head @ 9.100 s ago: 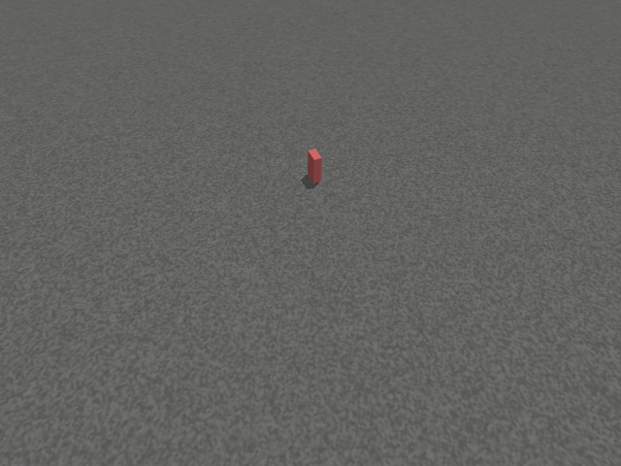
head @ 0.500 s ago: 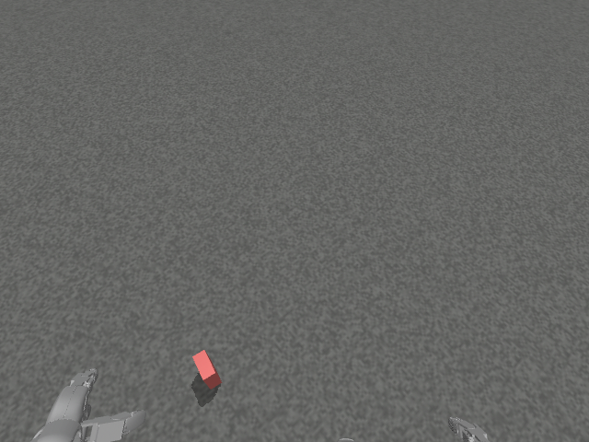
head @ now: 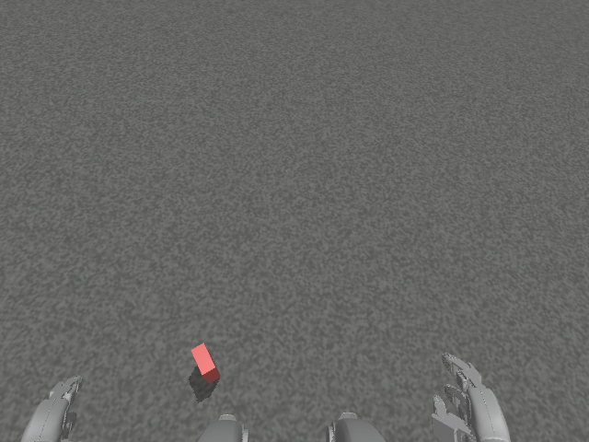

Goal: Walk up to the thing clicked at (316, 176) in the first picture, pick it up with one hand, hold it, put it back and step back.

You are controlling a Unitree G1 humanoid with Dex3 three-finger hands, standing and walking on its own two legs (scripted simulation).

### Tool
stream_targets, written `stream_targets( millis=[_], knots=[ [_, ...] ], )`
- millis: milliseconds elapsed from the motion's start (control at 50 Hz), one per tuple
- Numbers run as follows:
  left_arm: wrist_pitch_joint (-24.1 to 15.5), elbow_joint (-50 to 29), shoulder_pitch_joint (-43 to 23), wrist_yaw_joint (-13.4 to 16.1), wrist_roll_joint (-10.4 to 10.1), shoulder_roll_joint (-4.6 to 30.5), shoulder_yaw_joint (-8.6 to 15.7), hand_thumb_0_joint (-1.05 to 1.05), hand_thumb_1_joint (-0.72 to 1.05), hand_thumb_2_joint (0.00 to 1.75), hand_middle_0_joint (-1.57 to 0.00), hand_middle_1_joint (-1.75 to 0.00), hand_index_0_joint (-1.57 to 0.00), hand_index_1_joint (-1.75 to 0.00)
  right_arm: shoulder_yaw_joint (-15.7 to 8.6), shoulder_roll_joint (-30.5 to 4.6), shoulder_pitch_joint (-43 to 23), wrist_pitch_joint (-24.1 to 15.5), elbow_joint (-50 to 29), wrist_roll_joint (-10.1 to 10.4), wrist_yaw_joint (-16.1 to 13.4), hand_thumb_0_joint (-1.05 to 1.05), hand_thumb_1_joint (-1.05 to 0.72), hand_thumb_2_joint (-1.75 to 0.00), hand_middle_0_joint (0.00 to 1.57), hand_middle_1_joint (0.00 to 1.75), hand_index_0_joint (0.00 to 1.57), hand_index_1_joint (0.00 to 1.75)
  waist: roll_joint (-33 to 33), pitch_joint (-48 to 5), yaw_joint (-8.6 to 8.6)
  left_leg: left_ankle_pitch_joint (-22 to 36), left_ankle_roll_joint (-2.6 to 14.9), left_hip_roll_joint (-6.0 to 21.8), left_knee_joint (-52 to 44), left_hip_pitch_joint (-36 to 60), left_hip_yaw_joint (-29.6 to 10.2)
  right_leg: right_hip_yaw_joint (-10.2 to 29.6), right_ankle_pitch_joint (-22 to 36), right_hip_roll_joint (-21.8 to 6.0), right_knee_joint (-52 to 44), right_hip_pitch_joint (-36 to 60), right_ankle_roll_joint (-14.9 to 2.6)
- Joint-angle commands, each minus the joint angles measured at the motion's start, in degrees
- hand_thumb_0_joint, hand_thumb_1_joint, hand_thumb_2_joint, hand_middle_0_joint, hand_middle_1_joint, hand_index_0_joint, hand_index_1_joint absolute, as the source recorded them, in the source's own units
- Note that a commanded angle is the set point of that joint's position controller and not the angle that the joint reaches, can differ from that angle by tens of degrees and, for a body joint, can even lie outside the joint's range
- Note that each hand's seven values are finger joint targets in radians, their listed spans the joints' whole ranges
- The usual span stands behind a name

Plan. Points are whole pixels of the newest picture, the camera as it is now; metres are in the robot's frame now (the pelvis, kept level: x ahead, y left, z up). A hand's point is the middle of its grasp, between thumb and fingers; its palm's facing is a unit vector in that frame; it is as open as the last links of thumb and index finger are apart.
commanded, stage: go down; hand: left
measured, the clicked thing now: (206, 364) +0.34 +0.21 -0.64
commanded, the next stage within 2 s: none
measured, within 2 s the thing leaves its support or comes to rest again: neither
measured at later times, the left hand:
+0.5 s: hand (87, 420) +0.17 +0.31 -0.19, palm faces +0.15 -0.95 -0.28, open 16.9 cm
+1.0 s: hand (83, 383) +0.23 +0.37 -0.27, palm faces +0.16 -0.97 -0.17, open 17.2 cm
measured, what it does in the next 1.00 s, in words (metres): lowers itself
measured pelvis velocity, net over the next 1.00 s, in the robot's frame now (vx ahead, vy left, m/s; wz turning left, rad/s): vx -0.09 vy -0.01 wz -0.03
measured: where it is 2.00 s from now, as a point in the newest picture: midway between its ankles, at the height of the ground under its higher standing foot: outside the picture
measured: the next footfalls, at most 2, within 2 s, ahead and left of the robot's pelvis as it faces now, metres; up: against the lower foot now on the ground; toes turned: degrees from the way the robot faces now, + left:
none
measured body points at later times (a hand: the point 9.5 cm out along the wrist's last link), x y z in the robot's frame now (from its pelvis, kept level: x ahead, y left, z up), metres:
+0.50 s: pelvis -0.04 -0.01 -0.10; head +0.10 +0.02 +0.33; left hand +0.16 +0.36 -0.17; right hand +0.15 -0.26 -0.18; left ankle -0.02 +0.12 -0.67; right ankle +0.01 -0.14 -0.67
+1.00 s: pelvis -0.09 -0.01 -0.23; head +0.11 +0.03 +0.18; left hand +0.22 +0.42 -0.26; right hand +0.08 -0.27 -0.34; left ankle -0.02 +0.12 -0.67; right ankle +0.00 -0.14 -0.67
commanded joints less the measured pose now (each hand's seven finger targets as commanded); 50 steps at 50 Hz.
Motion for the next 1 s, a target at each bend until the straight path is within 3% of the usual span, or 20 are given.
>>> stream_targets(
  millis=[0, 20, 40, 140, 260, 320, 400, 480, 500, 540, 560, 600, 620, 660, 720, 740, 780, 840, 920, 980],
  knots=[
    [-0.2, -11.1, 3.0, 0.3, -0.4, 10.0, 4.6, 0.0, -0.46, 0.12, -0.14, -0.13, -0.11, -0.15, -3.5, -8.8, 1.0, -3.1, -8.5, 0.0, -1.1, 0.0, -0.74, -0.86, 0.2, 0.3, 0.2, 0.3, 5.4, -13.5, -0.46, 26.0, -0.21, -0.1, -5.8, 6.4, -1.1, -0.8, 17.3, 1.9, -2.6, 6.2, -2.36],
    [-0.1, -10.8, 3.6, 0.1, -0.5, 9.8, 4.7, 0.0, -0.48, 0.12, -0.15, -0.12, -0.12, -0.15, -3.6, -8.9, 1.4, -3.4, -8.3, -0.1, -1.0, 0.0, -0.74, -0.86, 0.2, 0.3, 0.2, 0.3, 5.1, -14.0, -0.76, 27.3, -0.19, 0.2, -5.2, 5.9, -1.5, -0.9, 17.7, 1.9, -1.7, 5.8, -2.45],
    [-0.3, -11.9, 3.6, 0.1, -0.8, 10.0, 5.4, 0.0, -0.47, 0.1, -0.15, -0.12, -0.12, -0.15, -3.5, -8.8, 1.0, -3.5, -9.0, -0.1, -1.0, 0.0, -0.74, -0.86, 0.2, 0.3, 0.2, 0.3, 5.0, -13.9, -0.16, 26.6, -0.12, -0.1, -4.6, 4.8, -1.3, -0.8, 17.3, 1.8, -1.2, 5.0, -2.43],
    [-1.8, -12.3, 5.1, -1.1, -1.8, 10.7, 7.4, 0.0, -0.49, 0.11, -0.16, -0.14, -0.13, -0.17, -3.5, -8.5, 0.4, -4.3, -10.0, -0.4, -1.0, 0.0, -0.74, -0.86, 0.2, 0.3, 0.2, 0.3, 4.2, -14.2, -0.4, 21.5, 0.27, -0.7, -0.7, -0.2, -0.6, -0.6, 15.3, 1.7, 1.5, 1.7, -2.35],
    [-6.0, -12.5, 4.4, -3.2, -2.9, 13.5, 11.3, 0.0, -0.5, 0.07, -0.17, -0.11, -0.14, -0.13, -3.6, -8.4, -0.5, -5.3, -10.9, -0.5, -0.7, 0.0, -0.76, -0.87, 0.2, 0.3, 0.2, 0.3, 4.0, -15.4, 0.28, 16.3, 0.75, -1.4, 3.8, -6.4, -0.2, -0.1, 12.0, 1.4, 5.1, -2.5, -2.19],
    [-10.3, -8.6, -4.3, -5.0, -3.8, 15.4, 13.1, 0.0, -0.54, 0.06, -0.18, -0.13, -0.16, -0.15, -3.6, -8.9, -1.0, -6.0, -9.7, -0.6, -0.5, 0.0, -0.78, -0.87, 0.2, 0.3, 0.2, 0.3, 3.8, -14.4, -1.19, 12.4, 1.13, -1.3, 8.5, -12.4, -0.1, 0.7, 9.2, 1.2, 9.2, -9.1, -2.26],
    [-20.1, -2.1, -13.0, -9.4, -5.9, 19.6, 16.6, 0.0, -0.58, 0.05, -0.19, -0.14, -0.17, -0.16, -3.9, -10.3, -1.1, -7.6, -7.9, -0.7, -0.3, 0.0, -0.8, -0.88, 0.2, 0.3, 0.2, 0.3, 3.7, -18.9, -1.02, 6.6, 1.57, -1.8, 15.8, -20.9, -0.1, 1.5, 3.8, 0.7, 16.7, -17.7, -2.28],
    [-26.9, 0.3, -17.9, -14.4, -8.2, 23.6, 19.1, 0.0, -0.51, 0.01, -0.17, -0.05, -0.13, -0.07, -3.7, -11.8, -0.7, -8.0, -6.6, -0.8, -0.3, 0.0, -0.8, -0.88, 0.2, 0.3, 0.2, 0.3, 6.6, -24.4, 0.21, 1.5, 0.96, -1.4, 19.0, -24.4, -1.5, 3.4, -1.8, 0.2, 21.1, -22.8, -2.32],
    [-27.8, 2.1, -18.2, -15.3, -8.8, 25.3, 21.0, 0.0, -0.49, 0.02, -0.16, -0.05, -0.13, -0.07, -3.7, -12.3, -0.5, -7.7, -6.1, -0.9, -0.3, 0.0, -0.81, -0.88, 0.2, 0.3, 0.2, 0.3, 6.7, -25.6, 1.17, 2.3, 0.77, -1.3, 20.0, -25.4, -1.6, 3.7, -1.6, 0.2, 22.1, -22.9, -2.34],
    [-29.5, 5.9, -20.7, -17.3, -9.2, 25.7, 21.2, 0.0, -0.48, 0.04, -0.14, -0.08, -0.12, -0.09, -3.4, -13.2, -0.6, -7.3, -5.1, -0.7, -0.2, 0.0, -0.83, -0.88, 0.2, 0.3, 0.2, 0.3, 7.2, -27.6, 1.14, 2.2, 0.57, -1.3, 21.6, -26.5, -2.4, 2.4, -1.3, 0.6, 25.7, -26.9, -2.73],
    [-30.3, 5.1, -21.9, -18.0, -9.6, 27.5, 22.8, 0.0, -0.46, 0.06, -0.14, -0.08, -0.11, -0.09, -3.4, -13.5, -0.6, -7.0, -5.0, -0.8, -0.1, 0.0, -0.83, -0.88, 0.2, 0.3, 0.2, 0.3, 8.4, -29.5, 2.3, 3.3, 0.46, -1.4, 22.4, -27.2, -2.2, 2.5, -0.3, 0.4, 26.6, -26.7, -2.86],
    [-30.8, 8.2, -21.4, -19.6, -9.9, 29.4, 25.0, 0.0, -0.47, 0.07, -0.11, -0.07, -0.09, -0.08, -3.1, -14.4, -0.1, -6.6, -4.0, -0.6, -0.1, 0.0, -0.84, -0.89, 0.2, 0.3, 0.2, 0.3, 10.2, -33.0, 3.43, 7.8, 0.3, -1.3, 23.6, -25.2, -3.0, 0.7, 3.0, 0.7, 30.1, -29.7, -3.42],
    [-30.5, 12.1, -18.7, -20.4, -10.2, 28.5, 25.1, 0.0, -0.47, 0.07, -0.1, -0.07, -0.08, -0.08, -2.9, -14.4, -0.6, -6.3, -3.9, -0.5, 0.0, 0.0, -0.84, -0.89, 0.2, 0.3, 0.2, 0.3, 8.4, -33.7, 3.72, 9.7, 0.52, -1.4, 24.5, -25.5, -2.9, 0.3, 4.4, 0.8, 30.7, -29.8, -3.47],
    [-31.2, 11.2, -20.9, -22.0, -11.4, 29.7, 26.7, 0.0, -0.5, 0.07, -0.08, -0.06, -0.07, -0.07, -2.7, -15.1, -0.2, -6.0, -3.3, -0.4, 0.2, 0.0, -0.86, -0.89, 0.2, 0.3, 0.2, 0.3, 9.3, -36.3, 3.85, 13.6, 0.43, -1.4, 26.3, -25.2, -3.1, -0.1, 6.8, 0.8, 32.9, -31.2, -3.71],
    [-32.3, 11.9, -24.7, -24.1, -12.6, 33.5, 29.7, 0.0, -0.53, 0.07, -0.07, -0.06, -0.06, -0.07, -2.6, -15.6, -0.3, -5.8, -2.2, -0.3, 0.2, 0.0, -0.87, -0.89, 0.2, 0.3, 0.2, 0.3, 8.2, -36.0, 3.34, 12.7, 0.73, -1.2, 29.1, -28.6, -3.6, -0.3, 5.7, 0.8, 35.6, -34.3, -3.64],
    [-33.0, 12.2, -27.3, -24.7, -12.8, 33.4, 29.4, 0.0, -0.54, 0.08, -0.07, -0.07, -0.06, -0.07, -2.4, -15.3, -0.2, -5.8, -1.8, -0.4, 0.2, 0.0, -0.87, -0.89, 0.2, 0.3, 0.2, 0.3, 7.8, -35.1, 2.22, 11.5, 0.93, -1.4, 30.6, -31.1, -3.1, -0.1, 5.1, 0.9, 36.1, -34.8, -3.56],
    [-34.4, 13.6, -29.9, -25.8, -13.5, 35.1, 31.1, 0.0, -0.53, 0.07, -0.06, -0.06, -0.05, -0.07, -1.8, -15.1, -0.7, -6.1, -1.6, -0.3, 0.2, 0.0, -0.87, -0.9, 0.2, 0.3, 0.2, 0.3, 5.9, -33.9, 1.48, 8.4, 1.35, -1.5, 32.2, -35.4, -2.8, 0.2, 3.3, 0.9, 36.8, -35.2, -3.33],
    [-36.4, 16.1, -35.7, -27.8, -14.1, 37.0, 31.6, 0.0, -0.5, 0.09, -0.05, -0.07, -0.04, -0.07, -1.7, -15.4, -0.8, -6.3, -1.1, -0.4, 0.0, 0.0, -0.88, -0.9, 0.2, 0.3, 0.2, 0.3, 4.5, -31.3, 0.16, -0.2, 2.01, -1.7, 34.4, -41.9, -1.7, 1.0, -2.9, 1.0, 36.8, -37.6, -3.04],
    [-37.4, 18.4, -40.3, -30.9, -14.2, 39.9, 31.1, 0.0, -0.48, 0.09, -0.04, -0.07, -0.04, -0.07, -1.0, -15.8, -1.0, -6.7, -0.9, -0.7, -0.2, 0.0, -0.87, -0.9, 0.2, 0.3, 0.2, 0.3, 6.5, -31.1, 0.24, -8.5, 2.11, -1.5, 35.4, -44.7, -1.5, 1.8, -10.1, 0.9, 36.8, -40.6, -2.74],
    [-37.3, 19.5, -41.3, -32.6, -14.3, 43.2, 32.7, 0.0, -0.48, 0.08, -0.04, -0.06, -0.04, -0.06, -0.5, -16.6, -0.4, -6.9, -0.4, -0.9, -0.3, 0.0, -0.88, -0.9, 0.2, 0.3, 0.2, 0.3, 9.3, -33.4, 1.0, -8.6, 1.82, -1.4, 36.2, -44.1, -1.5, 1.1, -9.8, 1.0, 38.8, -41.3, -2.81]
  ],
)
